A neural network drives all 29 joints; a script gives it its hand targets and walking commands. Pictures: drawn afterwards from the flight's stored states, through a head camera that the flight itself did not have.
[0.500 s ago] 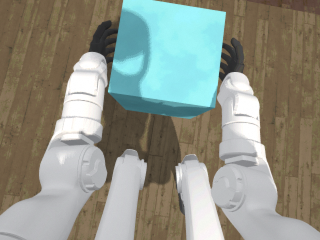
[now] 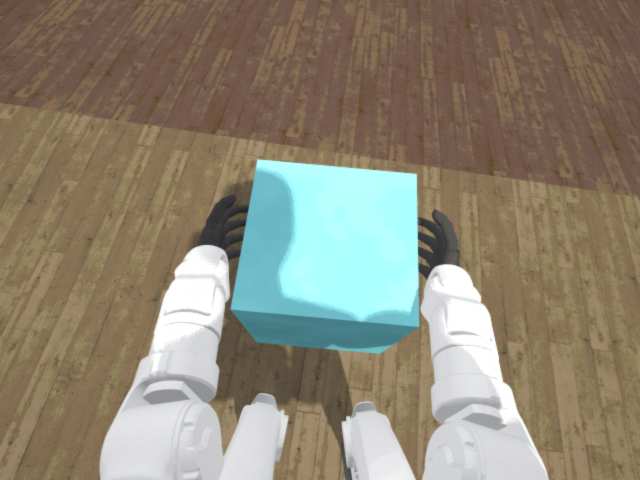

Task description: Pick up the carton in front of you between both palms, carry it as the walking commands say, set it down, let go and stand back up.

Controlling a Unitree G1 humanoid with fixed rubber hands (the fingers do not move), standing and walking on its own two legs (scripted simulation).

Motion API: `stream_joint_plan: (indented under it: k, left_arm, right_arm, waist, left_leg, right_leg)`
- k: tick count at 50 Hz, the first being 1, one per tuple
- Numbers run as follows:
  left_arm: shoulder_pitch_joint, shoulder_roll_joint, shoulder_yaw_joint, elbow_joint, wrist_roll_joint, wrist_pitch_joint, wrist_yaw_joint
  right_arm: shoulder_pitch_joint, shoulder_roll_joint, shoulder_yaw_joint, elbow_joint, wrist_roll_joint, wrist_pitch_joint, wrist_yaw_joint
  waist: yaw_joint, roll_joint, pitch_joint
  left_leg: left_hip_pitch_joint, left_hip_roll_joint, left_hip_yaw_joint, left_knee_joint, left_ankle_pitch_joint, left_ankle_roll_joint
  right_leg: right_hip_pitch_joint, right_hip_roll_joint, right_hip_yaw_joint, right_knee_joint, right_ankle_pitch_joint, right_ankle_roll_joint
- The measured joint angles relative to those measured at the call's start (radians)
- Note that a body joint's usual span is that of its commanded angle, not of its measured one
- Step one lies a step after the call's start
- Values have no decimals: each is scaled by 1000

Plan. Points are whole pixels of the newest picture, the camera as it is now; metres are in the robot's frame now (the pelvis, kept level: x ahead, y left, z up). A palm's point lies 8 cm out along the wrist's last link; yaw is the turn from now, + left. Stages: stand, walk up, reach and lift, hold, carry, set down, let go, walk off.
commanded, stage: reach and lift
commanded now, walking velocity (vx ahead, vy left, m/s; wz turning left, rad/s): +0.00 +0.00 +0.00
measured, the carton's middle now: (326, 269) +0.42 +0.00 -0.11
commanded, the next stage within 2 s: hold in 1.64 s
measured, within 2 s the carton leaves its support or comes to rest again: neither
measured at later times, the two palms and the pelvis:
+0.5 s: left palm (183, 238) +0.35 +0.15 +0.11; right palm (507, 254) +0.35 -0.15 +0.11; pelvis +0.05 -0.01 +0.11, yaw +0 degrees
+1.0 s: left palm (166, 235) +0.33 +0.15 +0.15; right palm (535, 252) +0.34 -0.15 +0.15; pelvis +0.04 -0.01 +0.13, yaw +0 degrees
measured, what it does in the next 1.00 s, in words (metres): rises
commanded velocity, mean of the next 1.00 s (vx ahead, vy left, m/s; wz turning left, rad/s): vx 0.00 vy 0.00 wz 0.00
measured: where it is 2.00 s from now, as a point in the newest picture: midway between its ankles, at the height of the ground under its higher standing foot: outside the picture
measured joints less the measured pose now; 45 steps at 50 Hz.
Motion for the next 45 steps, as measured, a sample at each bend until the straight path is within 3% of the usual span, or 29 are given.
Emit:
stream_joint_plan:
  k: [16, 30, 37, 45]
  left_arm:
    - [259, -56, -48, -100, -5, 17, -1]
    - [442, -96, -124, -265, -1, 173, 14]
    - [407, -102, -101, -248, 52, 248, -9]
    - [368, -109, -74, -253, 68, 257, -20]
  right_arm:
    - [235, 30, 89, -66, -10, 20, 15]
    - [388, 19, 187, -195, -22, 182, 43]
    - [353, 28, 159, -174, -78, 253, 65]
    - [315, 38, 132, -183, -100, 262, 75]
  waist:
    - [7, 6, 53]
    - [8, 18, 111]
    - [10, 19, 154]
    - [8, 21, 203]
  left_leg:
    - [537, 25, -13, -407, 98, 9]
    - [1021, 46, -22, -746, 203, 17]
    - [1123, 51, -21, -782, 218, 18]
    - [1121, 49, -21, -761, 219, 18]
  right_leg:
    - [529, -23, 18, -399, 101, -26]
    - [1011, -50, 24, -732, 203, -39]
    - [1113, -51, 23, -771, 220, -42]
    - [1114, -51, 18, -754, 222, -39]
